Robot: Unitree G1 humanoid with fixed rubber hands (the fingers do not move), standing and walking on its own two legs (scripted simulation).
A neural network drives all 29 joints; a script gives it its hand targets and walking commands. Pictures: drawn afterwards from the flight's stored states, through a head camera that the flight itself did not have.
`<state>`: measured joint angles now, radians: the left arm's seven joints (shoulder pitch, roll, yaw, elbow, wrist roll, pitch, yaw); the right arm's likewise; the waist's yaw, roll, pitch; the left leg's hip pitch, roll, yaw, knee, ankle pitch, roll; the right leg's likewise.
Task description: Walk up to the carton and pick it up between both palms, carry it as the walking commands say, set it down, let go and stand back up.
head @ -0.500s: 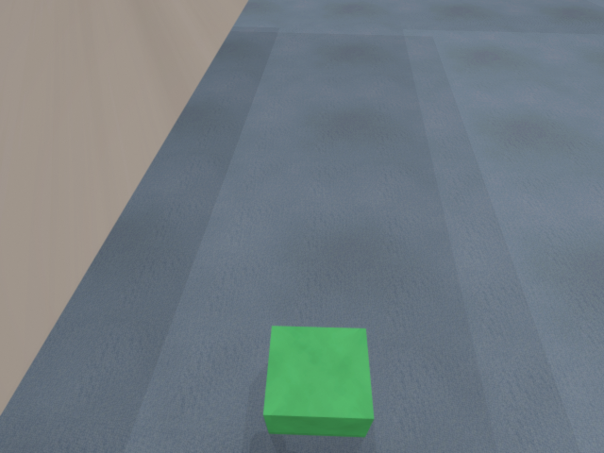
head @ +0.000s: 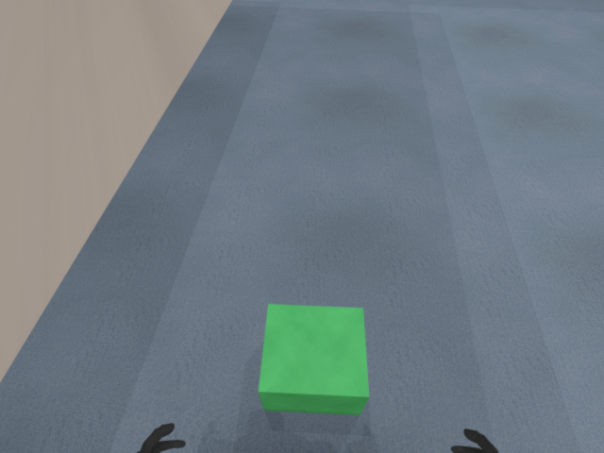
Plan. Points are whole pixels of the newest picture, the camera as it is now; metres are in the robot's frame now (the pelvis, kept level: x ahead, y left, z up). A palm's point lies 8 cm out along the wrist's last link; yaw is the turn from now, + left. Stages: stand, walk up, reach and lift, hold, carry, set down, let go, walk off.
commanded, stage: reach and lift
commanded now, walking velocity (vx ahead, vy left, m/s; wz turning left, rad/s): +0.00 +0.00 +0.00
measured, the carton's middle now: (313, 359) +0.48 -0.01 -0.66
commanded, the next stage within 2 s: none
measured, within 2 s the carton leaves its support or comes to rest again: neither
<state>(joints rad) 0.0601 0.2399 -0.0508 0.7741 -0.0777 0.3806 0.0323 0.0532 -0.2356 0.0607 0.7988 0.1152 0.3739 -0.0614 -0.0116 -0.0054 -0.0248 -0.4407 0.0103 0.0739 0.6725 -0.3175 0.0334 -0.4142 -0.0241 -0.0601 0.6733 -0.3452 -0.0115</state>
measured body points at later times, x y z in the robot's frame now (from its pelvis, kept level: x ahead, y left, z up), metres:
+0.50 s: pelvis -0.03 +0.00 -0.04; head +0.09 +0.01 +0.39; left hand +0.17 +0.22 -0.16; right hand +0.16 -0.22 -0.15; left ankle +0.02 +0.10 -0.72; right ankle +0.00 -0.11 -0.72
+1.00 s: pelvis -0.09 +0.00 -0.08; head +0.11 +0.01 +0.33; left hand +0.31 +0.23 -0.17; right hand +0.30 -0.22 -0.17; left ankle +0.01 +0.10 -0.72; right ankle +0.00 -0.11 -0.72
